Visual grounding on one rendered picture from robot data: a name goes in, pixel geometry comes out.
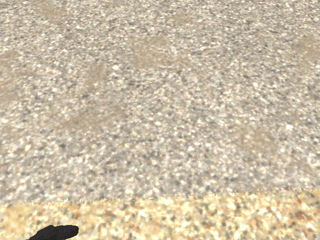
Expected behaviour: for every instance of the robot left hand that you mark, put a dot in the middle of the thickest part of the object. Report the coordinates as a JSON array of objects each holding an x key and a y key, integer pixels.
[{"x": 61, "y": 232}]

